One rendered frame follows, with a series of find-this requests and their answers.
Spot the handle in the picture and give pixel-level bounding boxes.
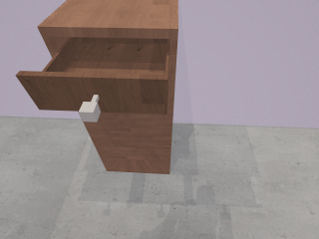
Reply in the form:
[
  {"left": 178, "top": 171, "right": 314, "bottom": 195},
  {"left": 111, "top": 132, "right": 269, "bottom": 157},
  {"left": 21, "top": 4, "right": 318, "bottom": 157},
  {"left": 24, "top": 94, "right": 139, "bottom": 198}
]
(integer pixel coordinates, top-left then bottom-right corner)
[{"left": 79, "top": 95, "right": 101, "bottom": 122}]

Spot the cabinet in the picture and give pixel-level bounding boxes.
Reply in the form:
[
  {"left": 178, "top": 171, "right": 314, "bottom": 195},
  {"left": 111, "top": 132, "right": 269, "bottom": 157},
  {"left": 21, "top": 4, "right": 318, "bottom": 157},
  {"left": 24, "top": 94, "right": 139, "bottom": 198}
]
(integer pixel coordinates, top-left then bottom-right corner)
[{"left": 37, "top": 0, "right": 178, "bottom": 174}]

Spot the drawer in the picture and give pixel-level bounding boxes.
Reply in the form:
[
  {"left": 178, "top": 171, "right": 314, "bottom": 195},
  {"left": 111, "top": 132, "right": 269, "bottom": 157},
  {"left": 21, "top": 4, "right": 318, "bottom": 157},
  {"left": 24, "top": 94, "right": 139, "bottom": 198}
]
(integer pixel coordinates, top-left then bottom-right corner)
[{"left": 16, "top": 37, "right": 170, "bottom": 115}]

